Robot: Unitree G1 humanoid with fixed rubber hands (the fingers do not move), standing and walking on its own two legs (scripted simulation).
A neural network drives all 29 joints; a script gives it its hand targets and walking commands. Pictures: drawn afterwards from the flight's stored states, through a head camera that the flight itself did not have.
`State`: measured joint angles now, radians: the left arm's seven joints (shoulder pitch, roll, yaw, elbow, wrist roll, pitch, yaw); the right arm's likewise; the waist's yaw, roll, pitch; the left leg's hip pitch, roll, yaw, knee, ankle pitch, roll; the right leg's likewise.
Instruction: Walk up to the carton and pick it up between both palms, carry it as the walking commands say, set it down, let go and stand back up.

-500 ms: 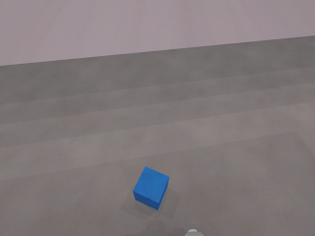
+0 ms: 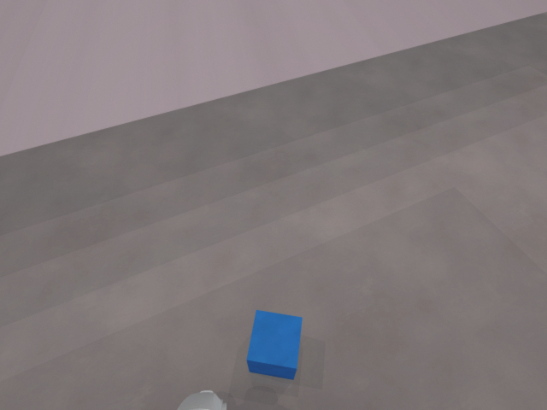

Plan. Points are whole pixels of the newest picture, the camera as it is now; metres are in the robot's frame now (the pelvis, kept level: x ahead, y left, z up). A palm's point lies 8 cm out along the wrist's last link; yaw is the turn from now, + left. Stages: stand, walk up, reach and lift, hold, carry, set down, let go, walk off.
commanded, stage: walk up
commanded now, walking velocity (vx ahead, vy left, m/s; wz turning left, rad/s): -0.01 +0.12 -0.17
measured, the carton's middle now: (275, 345) +0.38 +0.01 -0.69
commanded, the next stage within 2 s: stand in 0.94 s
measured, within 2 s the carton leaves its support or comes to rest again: neither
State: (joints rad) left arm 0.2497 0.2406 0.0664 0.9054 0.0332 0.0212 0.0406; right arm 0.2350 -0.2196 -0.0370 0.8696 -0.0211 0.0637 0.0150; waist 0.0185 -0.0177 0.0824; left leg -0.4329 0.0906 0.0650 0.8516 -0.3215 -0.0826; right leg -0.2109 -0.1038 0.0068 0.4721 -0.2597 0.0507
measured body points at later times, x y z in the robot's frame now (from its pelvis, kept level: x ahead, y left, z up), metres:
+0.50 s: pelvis +0.00 +0.05 +0.00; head +0.04 +0.06 +0.44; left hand +0.13 +0.31 -0.14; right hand +0.02 -0.24 -0.13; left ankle +0.05 +0.20 -0.74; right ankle -0.03 -0.07 -0.72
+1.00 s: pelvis +0.00 +0.03 +0.00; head +0.00 +0.03 +0.45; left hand +0.08 +0.26 -0.15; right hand -0.02 -0.21 -0.15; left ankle -0.01 +0.15 -0.74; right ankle -0.03 -0.07 -0.74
